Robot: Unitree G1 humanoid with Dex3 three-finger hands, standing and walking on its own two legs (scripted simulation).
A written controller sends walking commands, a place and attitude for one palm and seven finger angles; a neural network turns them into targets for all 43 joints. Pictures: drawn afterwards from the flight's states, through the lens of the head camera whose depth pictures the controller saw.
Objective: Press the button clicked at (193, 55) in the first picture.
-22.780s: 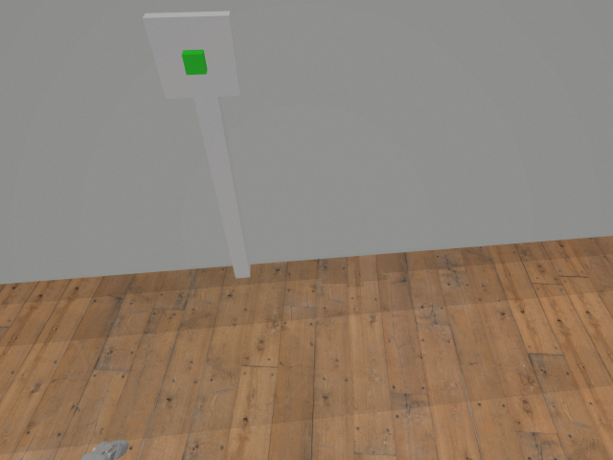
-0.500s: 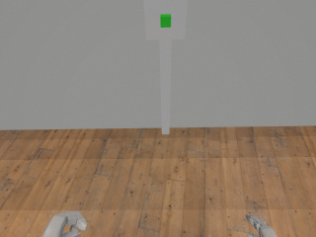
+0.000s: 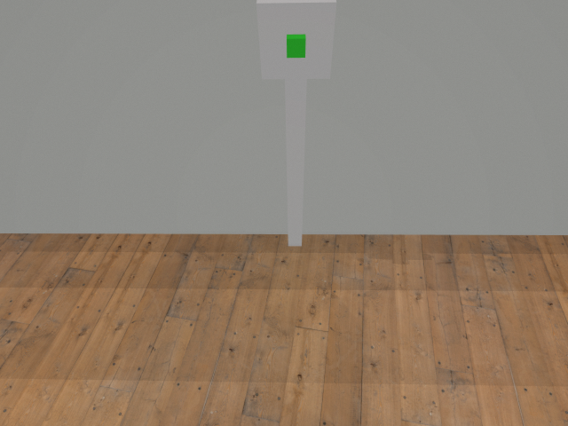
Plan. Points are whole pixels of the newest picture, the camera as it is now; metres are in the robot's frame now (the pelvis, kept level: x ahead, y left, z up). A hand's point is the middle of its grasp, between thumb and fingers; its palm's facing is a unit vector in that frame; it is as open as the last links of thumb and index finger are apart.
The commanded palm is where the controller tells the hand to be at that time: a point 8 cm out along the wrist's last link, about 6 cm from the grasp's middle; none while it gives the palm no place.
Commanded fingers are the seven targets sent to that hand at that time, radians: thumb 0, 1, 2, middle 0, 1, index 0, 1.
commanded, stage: let the arm hang, fingers relaxed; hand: left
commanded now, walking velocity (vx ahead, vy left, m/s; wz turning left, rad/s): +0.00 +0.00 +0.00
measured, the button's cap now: (296, 45) +0.91 +0.01 +0.12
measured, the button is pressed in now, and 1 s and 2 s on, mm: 0 0 0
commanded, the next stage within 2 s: stand and wait in 0.40 s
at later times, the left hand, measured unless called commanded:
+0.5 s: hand out of the picture +0.06 +0.18 -0.17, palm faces -0.01 -0.98 -0.22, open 7.4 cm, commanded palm none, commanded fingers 0.00 0.90 0.90 -0.20 -0.30 -0.20 -0.30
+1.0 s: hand out of the picture +0.09 +0.21 -0.16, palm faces -0.02 -0.95 -0.30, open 7.4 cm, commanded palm none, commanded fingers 0.00 0.90 0.90 -0.20 -0.30 -0.20 -0.30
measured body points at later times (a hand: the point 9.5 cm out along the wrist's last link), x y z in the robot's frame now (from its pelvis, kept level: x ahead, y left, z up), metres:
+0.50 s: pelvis +0.02 -0.01 +0.00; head +0.04 -0.01 +0.45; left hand +0.06 +0.23 -0.15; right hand +0.05 -0.25 -0.15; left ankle +0.06 +0.11 -0.74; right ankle -0.01 -0.11 -0.74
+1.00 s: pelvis +0.04 -0.01 +0.01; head +0.06 -0.02 +0.46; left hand +0.09 +0.26 -0.14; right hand +0.09 -0.29 -0.14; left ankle +0.06 +0.11 -0.74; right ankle -0.01 -0.11 -0.74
